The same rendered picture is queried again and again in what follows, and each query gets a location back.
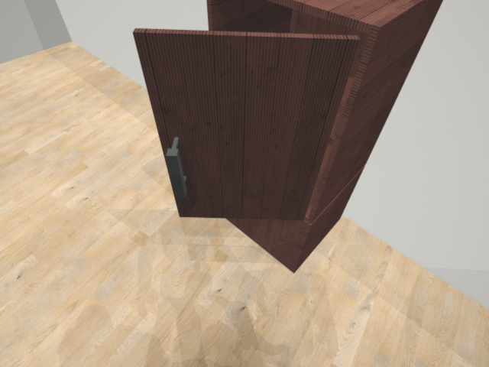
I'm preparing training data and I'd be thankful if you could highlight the handle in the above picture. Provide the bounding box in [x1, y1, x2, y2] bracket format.
[166, 137, 186, 199]

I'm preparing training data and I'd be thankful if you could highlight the cupboard door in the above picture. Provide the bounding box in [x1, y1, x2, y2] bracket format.
[133, 28, 360, 220]

